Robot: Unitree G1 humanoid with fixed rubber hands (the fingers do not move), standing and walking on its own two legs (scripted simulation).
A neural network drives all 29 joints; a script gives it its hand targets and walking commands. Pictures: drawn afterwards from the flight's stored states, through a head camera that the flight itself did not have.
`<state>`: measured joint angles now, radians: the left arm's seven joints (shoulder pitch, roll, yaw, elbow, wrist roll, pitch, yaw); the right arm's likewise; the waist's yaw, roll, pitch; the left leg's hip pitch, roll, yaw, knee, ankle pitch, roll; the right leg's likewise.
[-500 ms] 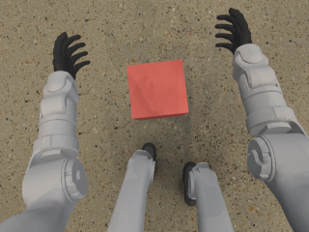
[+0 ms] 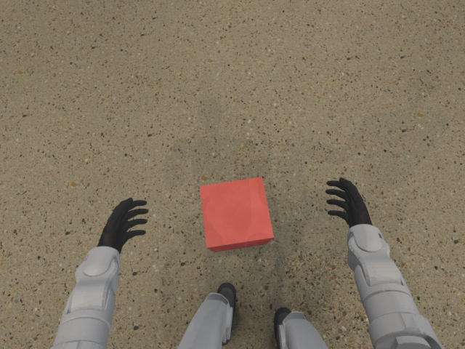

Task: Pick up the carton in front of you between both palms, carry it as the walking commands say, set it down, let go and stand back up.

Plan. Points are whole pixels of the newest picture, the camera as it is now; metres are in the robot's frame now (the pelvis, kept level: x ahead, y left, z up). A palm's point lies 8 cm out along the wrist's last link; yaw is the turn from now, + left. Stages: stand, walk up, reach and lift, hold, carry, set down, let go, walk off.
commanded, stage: let go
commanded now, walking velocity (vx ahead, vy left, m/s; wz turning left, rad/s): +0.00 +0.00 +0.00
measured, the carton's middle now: (236, 217) +0.42 +0.06 -0.61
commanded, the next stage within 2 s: stand in 0.88 s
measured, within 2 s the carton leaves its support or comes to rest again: neither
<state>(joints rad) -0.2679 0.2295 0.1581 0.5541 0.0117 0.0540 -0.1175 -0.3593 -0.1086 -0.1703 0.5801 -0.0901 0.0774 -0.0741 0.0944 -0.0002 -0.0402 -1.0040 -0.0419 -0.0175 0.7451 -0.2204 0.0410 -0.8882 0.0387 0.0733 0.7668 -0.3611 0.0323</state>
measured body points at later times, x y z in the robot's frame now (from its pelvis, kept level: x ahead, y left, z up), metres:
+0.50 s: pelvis +0.04 -0.04 +0.05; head +0.07 -0.04 +0.49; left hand +0.21 +0.19 -0.03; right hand +0.23 -0.27 -0.03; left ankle +0.05 +0.09 -0.70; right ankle -0.02 -0.14 -0.70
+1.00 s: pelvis +0.05 -0.03 +0.04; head +0.05 -0.03 +0.49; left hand +0.19 +0.24 -0.04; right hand +0.20 -0.28 -0.06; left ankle +0.05 +0.09 -0.70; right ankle -0.02 -0.14 -0.70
